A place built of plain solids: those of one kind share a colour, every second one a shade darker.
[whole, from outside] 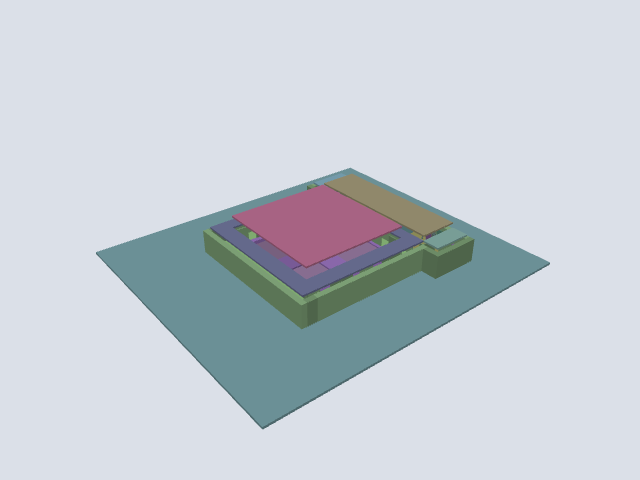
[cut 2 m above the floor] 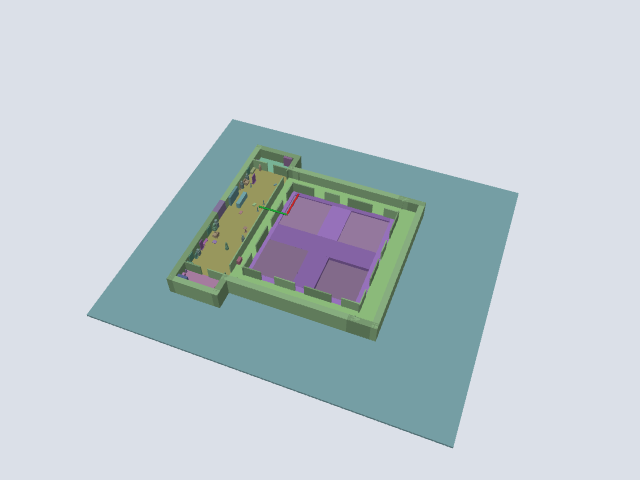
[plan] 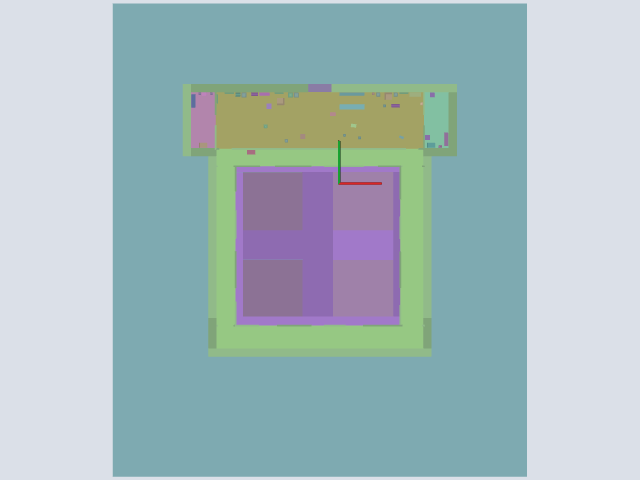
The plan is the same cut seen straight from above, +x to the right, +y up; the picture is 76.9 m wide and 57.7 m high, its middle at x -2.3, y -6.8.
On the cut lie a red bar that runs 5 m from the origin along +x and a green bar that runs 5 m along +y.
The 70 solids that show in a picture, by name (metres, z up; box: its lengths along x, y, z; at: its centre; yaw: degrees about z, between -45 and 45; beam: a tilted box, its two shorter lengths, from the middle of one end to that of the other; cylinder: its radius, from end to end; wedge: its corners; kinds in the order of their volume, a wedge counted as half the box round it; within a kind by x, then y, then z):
{
 "ground_under_all_1": {"box": [49.81, 56.9, 0.4], "at": [-2.32, -6.82, -1.53]},
 "wall_1": {"box": [1.0, 8.7, 4.16], "at": [-18.3, 7.61, 0.7]},
 "wall_2": {"box": [4.05, 1.0, 4.16], "at": [-16.77, 3.76, 0.7]},
 "wall_3": {"box": [4.85, 1.0, 4.16], "at": [-16.37, 11.46, 0.7]},
 "wall_4": {"box": [1.0, 4.65, 4.16], "at": [-15.25, -18.52, 0.7]},
 "wall_5": {"box": [1.0, 20.95, 4.16], "at": [-15.25, -7.51, 0.7]},
 "wall_6": {"box": [1.0, 3.1, 4.16], "at": [-15.25, 2.71, 0.7]},
 "wall_7": {"box": [0.2, 2.95, 4.16], "at": [-14.85, 5.53, 0.7]},
 "wall_8": {"box": [0.2, 2.95, 4.16], "at": [-14.85, 9.69, 0.7]},
 "wall_9": {"box": [0.2, 3.0, 4.16], "at": [-12.45, -15.69, 0.7]},
 "wall_10": {"box": [0.2, 4.42, 4.16], "at": [-12.45, -10.38, 0.7]},
 "wall_11": {"box": [0.2, 3.45, 4.16], "at": [-12.45, -4.94, 0.7]},
 "wall_12": {"box": [0.2, 3.13, 4.16], "at": [-12.45, 0.6, 0.7]},
 "wall_13": {"box": [2.93, 0.2, 4.16], "at": [-11.08, -17.09, 0.7]},
 "wall_14": {"box": [3.23, 0.2, 4.16], "at": [-11.08, 2.06, 0.7]},
 "wall_15": {"box": [3.08, 0.2, 4.16], "at": [-11.01, 2.06, 0.7]},
 "wall_16": {"box": [12.03, 1.0, 4.16], "at": [-9.73, 11.46, 0.7]},
 "wall_17": {"box": [4.4, 0.2, 4.16], "at": [-5.52, 2.06, 0.7]},
 "wall_18": {"box": [4.15, 0.2, 4.16], "at": [-5.39, -17.09, 0.7]},
 "wall_19": {"box": [20.93, 0.2, 4.16], "at": [-2.43, 4.16, 0.7]},
 "wall_20": {"box": [26.85, 1.0, 4.16], "at": [-2.32, -20.34, 0.7]},
 "wall_21": {"box": [4.75, 0.2, 4.16], "at": [0.56, 2.06, 0.7]},
 "wall_22": {"box": [12.03, 1.0, 4.16], "at": [5.09, 11.46, 0.7]},
 "wall_23": {"box": [4.6, 0.2, 4.16], "at": [5.16, -17.09, 0.7]},
 "wall_24": {"box": [2.78, 0.2, 4.16], "at": [6.07, 2.06, 0.7]},
 "wall_25": {"box": [0.2, 2.58, 4.16], "at": [7.36, -15.9, 0.7]},
 "wall_26": {"box": [0.2, 4.4, 4.16], "at": [7.36, -10.37, 0.7]},
 "wall_27": {"box": [0.2, 2.73, 4.16], "at": [7.36, -5.3, 0.7]},
 "wall_28": {"box": [0.2, 4.1, 4.16], "at": [7.36, 0.11, 0.7]},
 "wall_29": {"box": [0.2, 2.95, 4.16], "at": [10.21, 5.53, 0.7]},
 "wall_30": {"box": [0.2, 2.95, 4.16], "at": [10.21, 9.69, 0.7]},
 "wall_31": {"box": [1.0, 4.65, 4.16], "at": [10.61, -18.52, 0.7]},
 "wall_32": {"box": [1.0, 20.95, 4.16], "at": [10.61, -7.51, 0.7]},
 "wall_33": {"box": [1.0, 3.1, 4.16], "at": [10.61, 2.71, 0.7]},
 "wall_34": {"box": [4.85, 1.0, 4.16], "at": [11.73, 11.46, 0.7]},
 "wall_35": {"box": [4.05, 1.0, 4.16], "at": [12.13, 3.76, 0.7]},
 "wall_36": {"box": [1.0, 8.7, 4.16], "at": [13.66, 7.61, 0.7]},
 "floor_corr_1": {"box": [2.4, 19.15, 1.38], "at": [-13.64, -7.51, -0.69]},
 "floor_corr_2": {"box": [25.05, 2.85, 1.38], "at": [-2.32, -18.52, -0.69]},
 "floor_corr_3": {"box": [25.05, 2.1, 1.38], "at": [-2.32, 3.11, -0.69]},
 "floor_corr_4": {"box": [2.85, 19.15, 1.38], "at": [8.78, -7.51, -0.69]},
 "floor_gang_1": {"box": [0.9, 17.35, 1.38], "at": [-11.99, -7.32, -0.69]},
 "floor_gang_2": {"box": [7.15, 3.55, 1.38], "at": [-7.97, -7.42, -0.69]},
 "floor_gang_3": {"box": [3.65, 17.35, 1.38], "at": [-2.57, -7.32, -0.69]},
 "floor_gang_4": {"box": [19.8, 1.1, 1.38], "at": [-2.54, -16.54, -0.69]},
 "floor_gang_5": {"box": [19.8, 0.7, 1.38], "at": [-2.54, 1.71, -0.69]},
 "floor_gang_6": {"box": [7.25, 3.55, 1.38], "at": [2.88, -7.42, -0.69]},
 "floor_gang_7": {"box": [0.85, 17.35, 1.38], "at": [6.93, -7.32, -0.69]},
 "floor_foyer_1": {"box": [25.05, 6.9, 1.38], "at": [-2.32, 7.61, -0.69]},
 "step_tier_1": {"box": [7.15, 6.8, 0.74], "at": [-7.97, -12.59, -1.01]},
 "step_tier_2": {"box": [7.15, 7.0, 1.38], "at": [-7.97, -2.14, -0.69]},
 "step_tier_3": {"box": [7.25, 6.8, 1.11], "at": [2.88, -12.59, -0.82]},
 "step_tier_4": {"box": [7.25, 7.0, 1.18], "at": [2.88, -2.14, -0.79]},
 "ceil_hall_1": {"box": [19.8, 19.15, 0.3], "at": [-2.54, -7.51, 5.55]},
 "ceil_corr_1": {"box": [2.4, 19.15, 0.3], "at": [-13.64, -7.51, 3.4]},
 "ceil_corr_2": {"box": [25.05, 2.85, 0.3], "at": [-2.32, -18.52, 3.4]},
 "ceil_corr_3": {"box": [25.05, 2.1, 0.3], "at": [-2.32, 3.11, 3.4]},
 "ceil_corr_4": {"box": [2.85, 19.15, 0.3], "at": [8.78, -7.51, 3.4]},
 "ceil_foyer_1": {"box": [25.05, 6.9, 0.3], "at": [-2.32, 7.61, 4.35]},
 "floor_cloaks_1": {"box": [3.05, 6.9, 1.38], "at": [11.73, 7.61, -0.69]},
 "floor_store_1": {"box": [3.05, 6.9, 1.38], "at": [-16.37, 7.61, -0.69]},
 "door_leaf_1": {"box": [2.8, 0.97, 4.65], "at": [-2.32, 11.47, 0.94]},
 "ceil_cloaks_1": {"box": [3.05, 6.9, 0.3], "at": [11.73, 7.61, 3.4]},
 "ceil_store_1": {"box": [3.05, 6.9, 0.3], "at": [-16.37, 7.61, 3.4]},
 "bar_foyer_1": {"box": [3.0, 0.65, 1.1], "at": [1.55, 9.21, 0.55]},
 "bar_foyer_2": {"box": [3.0, 0.4, 2.1], "at": [1.55, 10.73, 1.05]},
 "shelves_cloaks_1": {"box": [0.5, 1.6, 2.0], "at": [12.88, 5.31, 1.0]},
 "shelves_store_1": {"box": [0.5, 1.6, 2.0], "at": [-17.52, 9.91, 1.0]},
 "case_1": {"box": [1.0, 0.55, 0.81], "at": [-10.57, 3.75, 0.49]},
 "bench_foyer_1": {"box": [1.4, 0.5, 0.46], "at": [9.15, 10.68, 0.22]}
}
